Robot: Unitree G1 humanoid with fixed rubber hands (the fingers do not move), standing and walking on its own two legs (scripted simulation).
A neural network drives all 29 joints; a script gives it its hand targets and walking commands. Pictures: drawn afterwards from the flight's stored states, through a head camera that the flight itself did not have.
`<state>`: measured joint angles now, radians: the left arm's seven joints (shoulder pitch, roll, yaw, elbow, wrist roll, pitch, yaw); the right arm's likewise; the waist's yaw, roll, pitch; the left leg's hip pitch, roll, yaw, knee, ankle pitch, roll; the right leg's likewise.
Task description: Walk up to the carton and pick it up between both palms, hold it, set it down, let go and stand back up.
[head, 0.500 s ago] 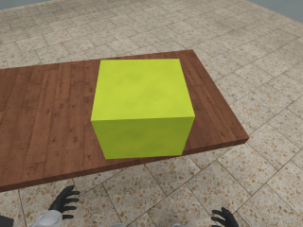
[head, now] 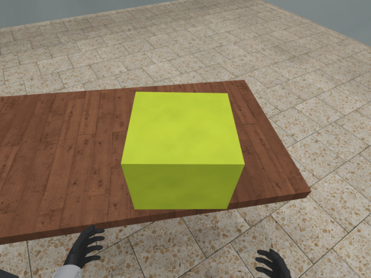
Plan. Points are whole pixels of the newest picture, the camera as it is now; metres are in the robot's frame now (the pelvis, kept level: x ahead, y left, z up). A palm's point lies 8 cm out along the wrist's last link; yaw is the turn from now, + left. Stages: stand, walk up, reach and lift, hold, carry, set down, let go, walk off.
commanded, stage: reach and lift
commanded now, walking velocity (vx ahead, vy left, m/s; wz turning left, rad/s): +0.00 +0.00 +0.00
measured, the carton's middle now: (181, 150) +0.47 +0.03 -0.03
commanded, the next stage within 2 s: none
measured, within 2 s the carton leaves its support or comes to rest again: neither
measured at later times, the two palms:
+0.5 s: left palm (67, 255) +0.19 +0.26 -0.06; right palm (281, 261) +0.19 -0.19 -0.06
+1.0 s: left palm (69, 232) +0.23 +0.27 -0.04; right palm (276, 229) +0.25 -0.19 -0.04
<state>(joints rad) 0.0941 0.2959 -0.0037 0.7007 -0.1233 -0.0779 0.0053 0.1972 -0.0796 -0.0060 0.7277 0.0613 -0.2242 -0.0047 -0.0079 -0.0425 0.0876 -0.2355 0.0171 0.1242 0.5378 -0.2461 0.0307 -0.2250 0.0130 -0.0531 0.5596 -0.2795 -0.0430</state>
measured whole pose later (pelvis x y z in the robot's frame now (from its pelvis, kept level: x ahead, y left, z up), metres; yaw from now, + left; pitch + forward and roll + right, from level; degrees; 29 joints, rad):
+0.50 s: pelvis +0.03 +0.00 +0.00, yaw +2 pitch -3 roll +0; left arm 0.15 0.30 -0.01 0.75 -0.18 -0.42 -0.02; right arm 0.15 -0.14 0.06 0.87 0.24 -0.52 0.03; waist 0.02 -0.03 0.05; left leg -0.21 0.01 0.09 0.55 -0.29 0.03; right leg -0.17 0.01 -0.08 0.52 -0.31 -0.03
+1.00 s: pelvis +0.01 +0.00 -0.01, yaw +2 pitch +0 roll +0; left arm -0.02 0.34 -0.07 0.79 -0.32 -0.45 -0.01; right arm -0.03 -0.17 0.08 0.85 0.29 -0.51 0.02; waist 0.02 -0.04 0.01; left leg -0.35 0.01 0.08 0.66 -0.32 0.03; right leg -0.31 0.00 -0.09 0.66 -0.35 -0.04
